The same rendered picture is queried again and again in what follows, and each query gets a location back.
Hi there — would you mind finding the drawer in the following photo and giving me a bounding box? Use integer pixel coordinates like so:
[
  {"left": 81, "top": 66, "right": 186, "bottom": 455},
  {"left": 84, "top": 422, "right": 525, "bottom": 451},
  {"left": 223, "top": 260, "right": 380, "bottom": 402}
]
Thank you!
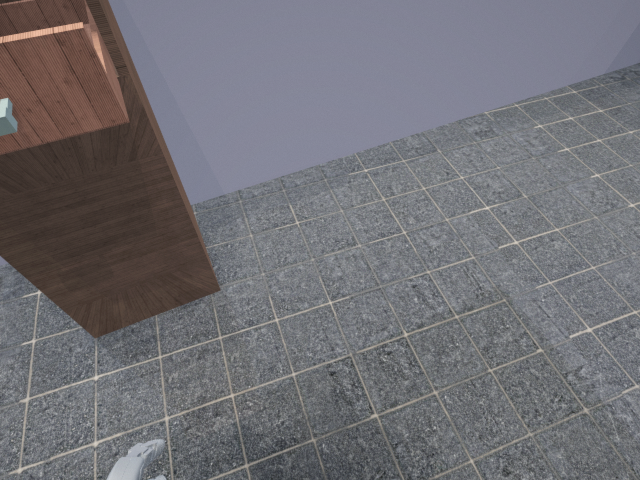
[{"left": 0, "top": 0, "right": 130, "bottom": 155}]

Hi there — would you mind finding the left robot hand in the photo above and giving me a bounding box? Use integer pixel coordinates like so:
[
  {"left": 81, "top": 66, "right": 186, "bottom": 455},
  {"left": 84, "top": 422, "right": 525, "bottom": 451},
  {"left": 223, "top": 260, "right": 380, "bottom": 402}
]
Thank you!
[{"left": 106, "top": 439, "right": 166, "bottom": 480}]

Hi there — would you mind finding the cabinet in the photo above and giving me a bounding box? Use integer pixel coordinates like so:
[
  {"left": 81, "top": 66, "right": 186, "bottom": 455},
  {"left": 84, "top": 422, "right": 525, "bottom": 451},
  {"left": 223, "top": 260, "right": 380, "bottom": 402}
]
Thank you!
[{"left": 0, "top": 0, "right": 221, "bottom": 338}]

